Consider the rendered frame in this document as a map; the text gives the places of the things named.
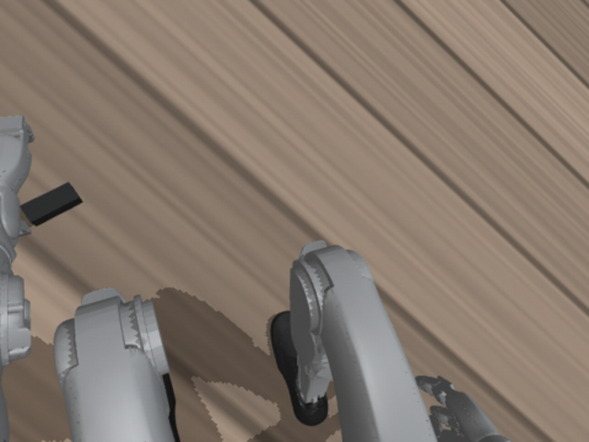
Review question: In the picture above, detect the left robot foot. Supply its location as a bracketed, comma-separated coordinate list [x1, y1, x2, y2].
[162, 373, 180, 442]

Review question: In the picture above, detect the right robot hand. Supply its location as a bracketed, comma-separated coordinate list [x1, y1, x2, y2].
[415, 376, 500, 442]

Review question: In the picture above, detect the right robot foot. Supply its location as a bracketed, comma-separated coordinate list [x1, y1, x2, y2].
[271, 311, 329, 426]

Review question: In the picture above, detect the left robot arm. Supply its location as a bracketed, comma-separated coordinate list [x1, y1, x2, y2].
[0, 186, 31, 442]

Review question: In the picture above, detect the small box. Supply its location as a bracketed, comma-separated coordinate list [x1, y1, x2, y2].
[20, 182, 83, 226]

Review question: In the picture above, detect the left robot hand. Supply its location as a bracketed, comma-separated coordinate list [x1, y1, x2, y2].
[0, 115, 34, 237]

